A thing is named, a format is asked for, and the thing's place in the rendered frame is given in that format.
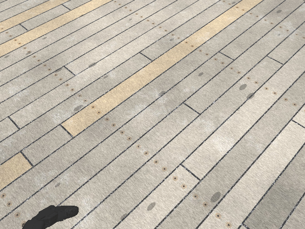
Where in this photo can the left robot hand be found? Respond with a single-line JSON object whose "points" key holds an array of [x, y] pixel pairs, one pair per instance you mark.
{"points": [[50, 215]]}

